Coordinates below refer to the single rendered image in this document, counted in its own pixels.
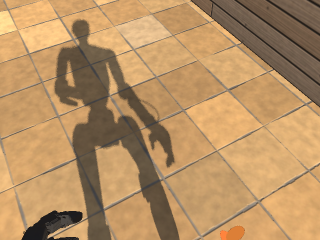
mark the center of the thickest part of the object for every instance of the robot left hand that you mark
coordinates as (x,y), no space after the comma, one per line
(50,223)

